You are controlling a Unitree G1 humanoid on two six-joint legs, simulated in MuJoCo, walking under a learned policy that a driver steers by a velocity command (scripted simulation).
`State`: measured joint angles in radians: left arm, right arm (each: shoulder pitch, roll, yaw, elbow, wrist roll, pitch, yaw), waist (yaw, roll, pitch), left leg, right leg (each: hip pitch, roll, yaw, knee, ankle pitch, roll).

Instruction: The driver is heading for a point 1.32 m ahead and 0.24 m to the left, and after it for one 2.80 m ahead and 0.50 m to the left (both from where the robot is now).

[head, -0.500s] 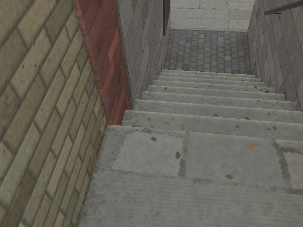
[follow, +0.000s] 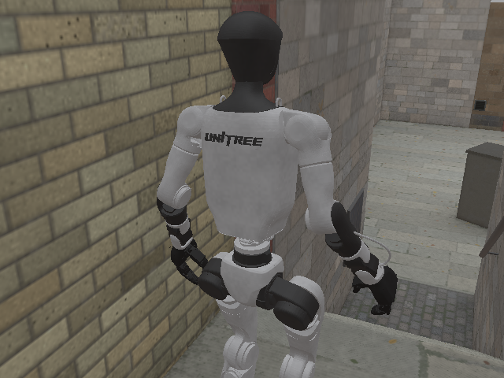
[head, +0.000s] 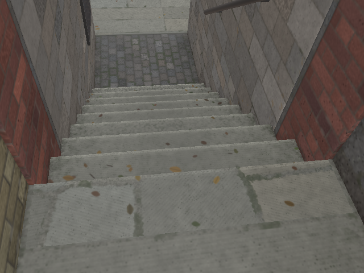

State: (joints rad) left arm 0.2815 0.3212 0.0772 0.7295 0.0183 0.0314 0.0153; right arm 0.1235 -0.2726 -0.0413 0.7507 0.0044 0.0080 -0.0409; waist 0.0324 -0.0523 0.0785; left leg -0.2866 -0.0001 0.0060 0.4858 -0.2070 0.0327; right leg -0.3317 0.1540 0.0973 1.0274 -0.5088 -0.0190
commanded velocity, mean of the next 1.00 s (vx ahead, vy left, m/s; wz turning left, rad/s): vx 0.07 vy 0.00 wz -0.12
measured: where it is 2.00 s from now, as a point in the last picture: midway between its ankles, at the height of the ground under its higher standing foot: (181, 225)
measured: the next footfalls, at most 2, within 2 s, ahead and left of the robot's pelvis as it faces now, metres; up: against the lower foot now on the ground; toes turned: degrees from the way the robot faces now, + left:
right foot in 0.24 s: +0.05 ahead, -0.12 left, +0.00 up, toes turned -1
left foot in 0.56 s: +0.05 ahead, +0.07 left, +0.00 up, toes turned -5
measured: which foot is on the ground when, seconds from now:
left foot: down 0.00-0.24, up 0.26-0.54, down 0.56-0.78, up 0.80-1.00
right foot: up 0.00-0.22, down 0.24-1.00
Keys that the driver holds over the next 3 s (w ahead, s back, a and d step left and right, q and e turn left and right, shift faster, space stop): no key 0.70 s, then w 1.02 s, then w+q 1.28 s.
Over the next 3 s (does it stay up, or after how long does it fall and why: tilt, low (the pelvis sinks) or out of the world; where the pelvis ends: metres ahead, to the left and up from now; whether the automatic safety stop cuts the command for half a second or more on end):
stays up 0.99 -0.03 -0.22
